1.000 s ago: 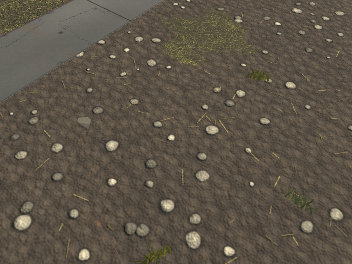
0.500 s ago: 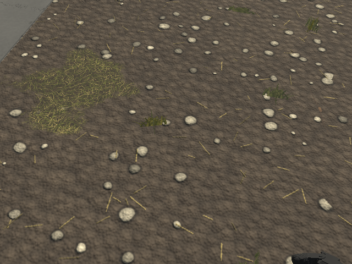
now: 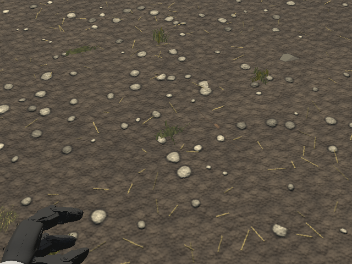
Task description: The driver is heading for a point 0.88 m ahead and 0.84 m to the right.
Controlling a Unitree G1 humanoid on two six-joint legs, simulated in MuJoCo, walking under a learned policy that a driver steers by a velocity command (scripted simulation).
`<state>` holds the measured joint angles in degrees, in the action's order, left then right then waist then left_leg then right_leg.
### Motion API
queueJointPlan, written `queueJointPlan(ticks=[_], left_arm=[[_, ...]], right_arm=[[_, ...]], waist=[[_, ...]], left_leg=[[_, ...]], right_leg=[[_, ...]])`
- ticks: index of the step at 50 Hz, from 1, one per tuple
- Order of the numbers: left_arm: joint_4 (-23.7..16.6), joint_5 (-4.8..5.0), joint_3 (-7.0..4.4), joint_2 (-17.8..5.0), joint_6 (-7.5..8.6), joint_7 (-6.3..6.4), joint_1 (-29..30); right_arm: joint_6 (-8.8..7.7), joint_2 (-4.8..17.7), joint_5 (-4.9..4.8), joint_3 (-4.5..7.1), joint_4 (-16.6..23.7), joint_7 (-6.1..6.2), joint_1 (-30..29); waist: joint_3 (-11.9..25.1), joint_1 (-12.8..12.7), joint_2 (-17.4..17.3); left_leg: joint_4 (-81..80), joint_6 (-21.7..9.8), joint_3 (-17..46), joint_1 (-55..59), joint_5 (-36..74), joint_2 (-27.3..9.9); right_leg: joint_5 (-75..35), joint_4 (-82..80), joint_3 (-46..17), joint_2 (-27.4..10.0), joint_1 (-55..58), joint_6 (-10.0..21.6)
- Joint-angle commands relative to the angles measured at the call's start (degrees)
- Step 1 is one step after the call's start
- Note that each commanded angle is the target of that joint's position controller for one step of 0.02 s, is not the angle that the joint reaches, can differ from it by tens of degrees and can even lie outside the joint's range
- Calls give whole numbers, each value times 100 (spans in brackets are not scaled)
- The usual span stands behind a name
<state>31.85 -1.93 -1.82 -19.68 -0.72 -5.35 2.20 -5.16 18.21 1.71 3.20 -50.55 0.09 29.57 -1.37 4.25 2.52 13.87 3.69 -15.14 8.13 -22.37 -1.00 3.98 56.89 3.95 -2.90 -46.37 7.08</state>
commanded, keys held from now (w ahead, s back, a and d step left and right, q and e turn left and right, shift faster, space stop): w+e+shift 0.30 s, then w+shift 0.50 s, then w+e+shift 0.20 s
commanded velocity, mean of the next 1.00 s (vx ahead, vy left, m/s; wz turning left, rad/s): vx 1.00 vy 0.00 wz -0.59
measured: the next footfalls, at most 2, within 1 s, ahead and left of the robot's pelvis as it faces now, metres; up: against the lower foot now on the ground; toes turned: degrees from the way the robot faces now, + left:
right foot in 0.12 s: +0.30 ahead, -0.04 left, +0.00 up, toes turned -11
left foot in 0.54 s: +0.75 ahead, -0.03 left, +0.00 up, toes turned -26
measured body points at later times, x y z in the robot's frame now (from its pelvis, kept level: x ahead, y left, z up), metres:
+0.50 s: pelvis +0.47 -0.06 +0.00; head +0.51 -0.07 +0.44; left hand +0.56 +0.23 -0.12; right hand +0.63 -0.35 -0.06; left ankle +0.72 +0.00 -0.70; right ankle +0.26 -0.03 -0.72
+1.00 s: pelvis +0.92 -0.26 -0.02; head +0.94 -0.29 +0.43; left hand +1.25 -0.23 -0.08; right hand +0.70 -0.44 -0.15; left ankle +0.73 -0.02 -0.69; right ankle +1.01 -0.39 -0.73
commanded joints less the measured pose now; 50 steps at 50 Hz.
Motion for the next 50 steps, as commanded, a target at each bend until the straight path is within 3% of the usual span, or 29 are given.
queueJointPlan(ticks=[1, 3, 5, 6, 7, 8, 9, 10, 11, 13, 15, 17, 20, 23, 25, 26, 27, 28, 29, 30, 31, 32, 35, 39, 43, 46, 47, 49, 50], left_arm=[[-320, 22, 75, -5, 64, -62, 326], [-105, 32, -22, -224, 82, 27, -334], [520, 60, -280, -658, 124, 187, -2445], [845, 97, -466, -882, 126, 339, -3013], [763, 196, -558, -1319, 66, 445, -2431], [468, 31, -626, -1690, -15, 449, -2422], [516, 40, -635, -1454, -11, 514, -2566], [659, 60, -586, -1211, 52, 564, -2421], [745, 72, -539, -1070, 153, 595, -2265], [746, 118, -406, -794, 340, 633, -2006], [803, 151, -358, -706, 478, 579, -2063], [888, 123, -354, -653, 560, 551, -2092], [1128, 251, -344, -580, 648, 467, -2443], [1362, 231, -359, -725, 653, 503, -2753], [1465, 125, -407, -1029, 613, 558, -2800], [1471, 45, -430, -1154, 579, 562, -2587], [1403, -44, -378, -946, 593, 561, -2240], [1159, 186, -170, -29, 633, 540, -2846], [1130, 161, -70, -83, 688, 536, -2875], [1123, 93, -97, -303, 645, 562, -2297], [1066, 23, -79, -356, 616, 504, -1859], [965, -20, -62, -280, 587, 440, -1540], [763, -77, 65, 98, 441, 294, -1419], [241, -88, 196, 50, 458, 188, -289], [185, 35, 290, 189, 482, 71, 296], [315, -30, 202, -38, 467, 167, 108], [439, -43, 151, -145, 467, 202, -337], [1102, -1, -75, -502, 460, 300, -2433], [1312, -22, -266, -873, 398, 408, -3105]], right_arm=[[-111, 730, 8, 92, 442, 51, -530], [26, 1102, -4, 181, 473, 128, -463], [212, 1347, 24, 263, 696, 145, -942], [251, 1157, 68, 249, 738, 92, -1002], [235, 241, 185, 20, 1018, -7, -957], [111, 525, 17, 29, 1746, -23, -988], [-44, 721, 44, 4, 1790, -23, -1533], [-106, 701, 16, -31, 1745, -17, -1621], [-73, 631, 95, -62, 1692, 9, -1720], [161, 583, 260, -90, 1576, 10, -1457], [310, 435, 256, -134, 1742, -31, -1856], [290, 151, 174, -256, 2017, -106, -2580], [221, -30, 42, -328, 2032, -187, -2937], [204, 240, 20, -225, 2025, -156, -3107], [170, 596, 24, -47, 1801, -59, -2302], [157, 761, -25, 64, 1549, 16, -1344], [172, 1018, 1, 190, 1231, 135, -108], [130, 1617, 245, 358, 1135, 157, 387], [157, 1378, 148, 341, 1096, 12, 20], [149, 895, 83, 271, 1158, -37, -677], [126, 554, 52, 204, 1094, -74, -898], [103, 401, 89, 154, 964, -77, -890], [-30, 200, 11, 45, 522, -87, -604], [-170, 395, -103, 59, 354, -131, -603], [-282, 624, -180, 83, 170, -163, -244], [-187, 849, -79, 94, 65, -32, -2], [-90, 956, -12, 109, 43, 43, 24], [106, 1114, 53, 140, 166, 162, -333], [106, 881, 127, 94, 311, 147, -373]], waist=[[-614, -472, -534], [-37, -926, -827], [933, -1902, -931], [1099, -1972, -393], [684, -1173, 968], [1875, -1022, 1038], [1431, -1160, 11], [557, -882, -418], [167, -595, -768], [-78, -173, -870], [-283, -169, -752], [-507, -332, -577], [-300, -683, -343], [-173, -849, -221], [412, -436, -16], [856, 163, 30], [1285, 835, 1], [2081, 451, -1695], [2191, 226, -2024], [1059, 77, -1198], [565, 24, -385], [249, -50, -184], [-190, -425, -510], [-673, -509, -569], [-701, -309, -396], [-189, -457, -860], [176, -704, -1077], [1181, -1688, -1063], [1517, -1717, -586]], left_leg=[[-430, -430, -168, -933, 5762, -1127], [763, -389, -176, -399, 8101, -1334], [3417, -547, 63, -1036, 8378, -1545], [5396, -466, 109, -2321, 5082, -1077], [7511, -326, 237, -4142, -534, -104], [8323, -188, 1517, -5714, -694, 238], [7836, -217, 1939, -6045, -172, -117], [7190, -219, 1937, -5903, 137, -312], [6741, -157, 1923, -5487, 91, -472], [6061, 27, 1934, -4738, -162, -678], [5115, 149, 1778, -4441, -219, -760], [3949, 116, 1549, -4120, 1023, -715], [2576, -183, 1325, -3078, 3087, -431], [1862, -490, 1238, -3058, 2962, -137], [1817, -675, 1190, -2361, 1969, 277], [1704, -753, 1185, -1402, 1599, 291], [1965, -864, 1526, 20, 954, -143], [1541, -1607, 4450, 1583, -845, -1871], [321, -1796, 6621, 1530, -1469, -2195], [201, -1766, 5813, 605, -1650, -2021], [166, -1724, 5016, -191, -1130, -1815], [95, -1618, 4421, -739, -617, -1577], [-356, -1475, 3537, -1542, -119, -1275], [-1101, -1376, 2175, -2047, 1367, -871], [-1749, -1158, 1132, -1774, 3448, -880], [-610, -882, 625, -317, 6971, -1037], [306, -795, 525, -64, 7964, -1108], [3262, -669, 382, -606, 8143, -1114], [5234, -656, 514, -2017, 5183, -807]], right_leg=[[-138, -1024, 652, 361, 1230, 297], [332, -1177, 807, 762, 2036, 473], [868, -1447, 420, 1010, 4285, 773], [1049, -1936, -187, 878, 5681, 929], [548, -1950, -2010, -129, 5968, 1150], [1457, -3267, -4752, -941, 7364, 2192], [1938, -4086, -5083, -1070, 6913, 1941], [1644, -4296, -4707, -937, 5934, 1759], [1039, -4305, -4206, -668, 5067, 1613], [157, -4304, -3400, -253, 3832, 1529], [134, -4530, -3023, 42, 3028, 1469], [-213, -4731, -2579, 328, 2558, 1255], [-1347, -4899, -2242, 363, 2668, 854], [-2880, -4517, -2211, 50, 4045, 625], [-4793, -3227, -2150, -117, 4848, 390], [-4915, -2042, -1999, -65, 4673, 272], [-4084, -434, -1809, 156, 3670, 193], [-18, 2249, -1314, 1046, 1777, -115], [1981, 2719, -1405, 1238, 836, -54], [1437, 2633, -1346, 704, 450, 3], [1142, 2344, -1251, 480, 545, -2], [1169, 2084, -1231, 360, 613, 1], [1378, 1531, -1317, 196, 555, -98], [129, -365, -728, -50, 448, -287], [-1125, -1926, 37, 157, 1706, -30], [-485, -2128, 463, 731, 1941, 235], [-50, -2087, 532, 955, 2398, 336], [381, -2479, 332, 1136, 4529, 626], [1442, -2256, -828, 400, 5902, 815]])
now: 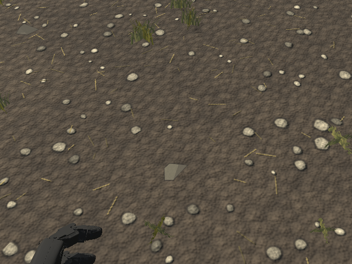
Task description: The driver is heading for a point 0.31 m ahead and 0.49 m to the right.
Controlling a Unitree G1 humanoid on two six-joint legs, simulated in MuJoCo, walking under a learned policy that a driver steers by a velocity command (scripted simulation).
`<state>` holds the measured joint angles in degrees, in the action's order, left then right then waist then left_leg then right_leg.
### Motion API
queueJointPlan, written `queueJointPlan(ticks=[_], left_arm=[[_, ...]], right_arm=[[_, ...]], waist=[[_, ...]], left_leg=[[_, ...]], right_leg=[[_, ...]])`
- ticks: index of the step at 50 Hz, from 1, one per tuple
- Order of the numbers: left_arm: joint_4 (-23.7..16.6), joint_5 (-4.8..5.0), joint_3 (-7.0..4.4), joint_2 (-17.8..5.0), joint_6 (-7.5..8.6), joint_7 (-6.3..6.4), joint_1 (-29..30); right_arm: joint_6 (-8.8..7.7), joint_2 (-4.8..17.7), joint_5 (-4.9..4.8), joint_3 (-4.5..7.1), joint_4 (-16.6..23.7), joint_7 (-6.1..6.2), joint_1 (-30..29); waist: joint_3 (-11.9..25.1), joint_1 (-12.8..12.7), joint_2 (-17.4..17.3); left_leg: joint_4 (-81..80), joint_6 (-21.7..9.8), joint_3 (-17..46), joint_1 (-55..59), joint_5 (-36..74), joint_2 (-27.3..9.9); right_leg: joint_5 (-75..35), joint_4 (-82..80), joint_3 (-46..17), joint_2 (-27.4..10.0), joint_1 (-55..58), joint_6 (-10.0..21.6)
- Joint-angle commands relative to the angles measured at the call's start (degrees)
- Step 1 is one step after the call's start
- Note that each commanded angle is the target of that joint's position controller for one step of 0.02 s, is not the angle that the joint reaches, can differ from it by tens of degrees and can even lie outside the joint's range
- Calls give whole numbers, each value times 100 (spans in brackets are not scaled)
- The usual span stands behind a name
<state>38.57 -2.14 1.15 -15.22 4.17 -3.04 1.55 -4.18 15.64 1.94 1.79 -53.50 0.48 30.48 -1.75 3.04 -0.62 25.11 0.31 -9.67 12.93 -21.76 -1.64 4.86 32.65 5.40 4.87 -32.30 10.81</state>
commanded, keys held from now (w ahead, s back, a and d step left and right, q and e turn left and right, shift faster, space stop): w+e+shift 0.78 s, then e+shift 0.22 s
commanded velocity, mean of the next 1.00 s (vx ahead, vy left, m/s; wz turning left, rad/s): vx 0.92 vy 0.00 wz -0.91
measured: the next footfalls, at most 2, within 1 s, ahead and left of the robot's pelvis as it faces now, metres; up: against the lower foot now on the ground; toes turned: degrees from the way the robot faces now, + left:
left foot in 0.40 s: +0.64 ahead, +0.08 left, +0.00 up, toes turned -21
right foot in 0.82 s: +0.90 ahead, -0.31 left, +0.00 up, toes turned -45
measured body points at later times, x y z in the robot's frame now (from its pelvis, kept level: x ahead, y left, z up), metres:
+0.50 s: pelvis +0.50 -0.02 +0.02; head +0.53 -0.03 +0.47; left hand +0.65 +0.25 -0.10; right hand +0.57 -0.33 -0.07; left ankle +0.60 +0.09 -0.70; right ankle +0.29 -0.04 -0.59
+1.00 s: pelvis +0.86 -0.26 +0.02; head +0.89 -0.31 +0.47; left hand +1.15 -0.16 -0.10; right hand +0.78 -0.56 -0.06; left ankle +1.01 -0.13 -0.60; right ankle +0.87 -0.28 -0.70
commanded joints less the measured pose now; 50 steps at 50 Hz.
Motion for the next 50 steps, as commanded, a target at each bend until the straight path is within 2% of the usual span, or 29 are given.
queueJointPlan(ticks=[1, 2, 4, 7, 11, 13, 16, 18, 19, 20, 21, 22, 23, 25, 26, 30, 31, 35, 37, 39, 40, 41, 42, 43, 44, 45, 46, 48, 50], left_arm=[[527, -8, -740, -1897, -209, 246, -2613], [493, 42, -782, -1740, -238, 276, -2761], [761, 134, -765, -1356, -150, 334, -2530], [792, 188, -605, -934, -4, 377, -2238], [682, 168, -676, -1102, 139, 298, -2089], [705, 232, -751, -1232, 177, 227, -2203], [818, 296, -813, -1364, 140, 233, -2542], [854, 230, -865, -1624, 91, 269, -2574], [811, 193, -884, -1738, 98, 250, -2322], [665, 160, -741, -1226, 160, 241, -2142], [387, 408, -502, -303, 135, 287, -2748], [344, 253, -488, -804, 71, 351, -2506], [393, 147, -537, -999, -2, 330, -1962], [328, 31, -525, -834, -119, 160, -1377], [222, 27, -490, -648, -205, 78, -1417], [-347, 5, -316, -224, -400, -94, -597], [-541, 14, -269, -197, -395, -139, -482], [-772, 28, -209, -331, -378, -297, 287], [-634, 49, -256, -460, -353, -269, 48], [-281, 62, -411, -801, -339, -143, -1194], [95, 36, -547, -1019, -315, -56, -2370], [422, 38, -703, -1200, -309, 108, -2955], [324, 151, -835, -1723, -363, 253, -2430], [-43, 13, -949, -2176, -430, 247, -2390], [-85, 102, -957, -1967, -434, 320, -2393], [10, 140, -917, -1749, -408, 376, -2124], [-424, 480, -876, -1503, -122, 216, -1508], [-448, 421, -821, -1337, 46, 173, -904], [-398, 506, -773, -1035, 7, 270, -801]], right_arm=[[-90, 462, -85, 73, 1098, -77, -105], [-185, 880, -89, 93, 1332, -31, -868], [-301, 771, -30, -9, 1488, -14, -1508], [2, 658, 228, -51, 1595, -80, -1615], [89, 399, 132, -197, 2226, -208, -2949], [55, 363, 8, -216, 2281, -233, -3134], [57, 610, -29, -129, 2312, -167, -3194], [24, 1000, -16, 48, 2063, -39, -2290], [1, 1196, -14, 162, 1819, 59, -1234], [-18, 1618, 112, 331, 1639, 192, -37], [-18, 1990, 331, 400, 1626, 171, -109], [33, 1715, 183, 443, 1669, 118, -620], [47, 1101, 143, 315, 1722, 93, -1129], [49, 702, 154, 219, 1466, 61, -1170], [6, 615, 129, 183, 1285, 55, -1042], [-185, 338, -96, 117, 860, -99, -922], [-243, 481, -80, 136, 875, -100, -1052], [-275, 760, -59, 190, 706, -27, -1013], [-206, 1093, -70, 257, 686, 32, -713], [-36, 1504, -60, 363, 798, 91, -897], [52, 1542, -77, 382, 928, 95, -1170], [93, 1356, -59, 368, 954, 45, -1184], [100, 640, 43, 216, 1188, -40, -1008], [70, 881, -134, 216, 1783, 2, -662], [-35, 978, -86, 160, 1845, 26, -1215], [-65, 915, -110, 120, 1848, 29, -1347], [-330, 974, -247, 226, 2064, 177, -1831], [-308, 1072, -229, 332, 1989, 230, -1619], [-251, 918, -98, 338, 2170, 221, -2036]], waist=[[2041, -758, 1694], [2134, -1109, 723], [684, -724, -209], [85, -105, -180], [-568, -211, 81], [-397, -388, 150], [-144, -551, 189], [569, -124, 128], [1053, 531, 110], [1747, 1011, -242], [2467, 370, -1975], [2157, 250, -1807], [1226, 242, -1021], [333, 149, -207], [211, -19, -471], [-142, -289, -431], [-254, -443, -624], [-678, -453, -145], [-337, -609, -310], [391, -1328, -566], [868, -1813, -496], [1029, -1832, 72], [631, -1059, 1465], [2152, -889, 1254], [1986, -945, 169], [1065, -650, -159], [1039, -457, -960], [491, 158, -796], [99, 183, -649]], left_leg=[[6385, 72, 351, -5168, -382, 393], [6652, -42, 1265, -5999, -93, 291], [5410, -111, 1383, -5853, 277, -265], [4414, 138, 1370, -5076, -233, -471], [2274, 378, 969, -4296, 1156, -415], [1401, 302, 891, -3335, 2557, -202], [742, 128, 939, -2926, 2696, 10], [603, 0, 921, -1914, 1780, 312], [619, -55, 969, -717, 1453, 140], [684, -206, 1876, 587, -191, -835], [-350, -705, 4926, 1598, -1537, -2684], [-867, -819, 5870, 1007, -2169, -2614], [-889, -758, 4730, 155, -1975, -2273], [-972, -612, 3042, -956, -122, -1742], [-1021, -600, 2607, -1251, 359, -1726], [-1415, -304, 909, -1676, 2331, -1421], [-1497, -323, 644, -1890, 2776, -1510], [-1938, -186, -583, -2004, 4142, -1046], [-1225, -135, -729, -1450, 6833, -1102], [531, -146, -665, -1270, 8264, -1328], [2092, -175, -508, -1726, 8109, -1386], [4033, -30, -461, -2815, 4842, -948], [6343, 213, -414, -4507, -882, 81], [7534, 379, 821, -5794, -1169, 287], [7059, 336, 1299, -6005, -616, 1], [6441, 328, 1296, -5902, -382, -184], [6174, 378, 1819, -5610, -510, 34], [5321, 498, 1895, -5075, -360, -249], [3862, 548, 1641, -4609, -267, -258]], right_leg=[[1873, -685, -4578, -2027, 6063, 1559], [1560, -1357, -5293, -1971, 6182, 1590], [459, -1659, -4035, -1592, 4446, 1153], [-86, -1909, -3192, -980, 2672, 976], [-221, -2570, -2782, -515, 992, 806], [-977, -2611, -2649, -447, 783, 492], [-2065, -2098, -2799, -602, 1799, 192], [-3620, -495, -2728, -537, 2385, -83], [-3492, 891, -2620, -366, 1936, -225], [-2008, 2762, -2272, -45, 1094, -294], [2525, 4564, -1621, 518, -477, -446], [1963, 4973, -1346, 9, -1067, -337], [1366, 4792, -1202, -381, -1194, -348], [1127, 4464, -1059, -709, -1057, -398], [1166, 4418, -1037, -796, -1012, -434], [694, 4015, -759, -981, -1318, -413], [367, 3616, -739, -1080, -1244, -410], [-486, 1564, 215, -705, -293, -189], [-353, 1274, 585, -237, 426, -21], [195, 1257, 520, 100, 1734, 156], [205, 930, 260, 204, 3004, 325], [8, 305, -309, 85, 4287, 442], [-2217, 465, -1938, -969, 4682, 605], [-3102, -211, -4368, -2072, 6172, 1867], [-2728, -848, -4610, -2031, 5691, 1668], [-2797, -1093, -4125, -1865, 4621, 1505], [-1645, -1438, -4571, -1582, 3993, 1425], [-2434, -1581, -3797, -1372, 2695, 1188], [-3064, -1499, -2960, -781, 1591, 869]])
